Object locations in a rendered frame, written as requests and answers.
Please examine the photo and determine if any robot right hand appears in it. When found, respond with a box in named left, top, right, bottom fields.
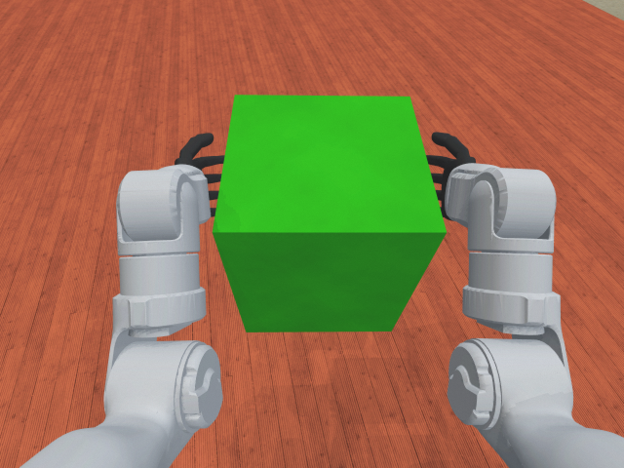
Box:
left=426, top=132, right=476, bottom=220

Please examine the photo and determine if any robot left upper arm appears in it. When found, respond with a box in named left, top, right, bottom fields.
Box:
left=20, top=340, right=223, bottom=468

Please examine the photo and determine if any robot left hand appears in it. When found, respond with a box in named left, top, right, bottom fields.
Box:
left=175, top=133, right=225, bottom=217

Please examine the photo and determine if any robot right upper arm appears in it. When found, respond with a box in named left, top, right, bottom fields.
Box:
left=448, top=338, right=624, bottom=468

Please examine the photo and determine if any carton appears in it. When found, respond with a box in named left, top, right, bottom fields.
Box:
left=213, top=95, right=447, bottom=332

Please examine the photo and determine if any left robot forearm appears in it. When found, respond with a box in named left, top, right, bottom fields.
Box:
left=103, top=164, right=211, bottom=415

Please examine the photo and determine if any right robot forearm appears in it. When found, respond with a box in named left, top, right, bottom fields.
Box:
left=445, top=163, right=573, bottom=411

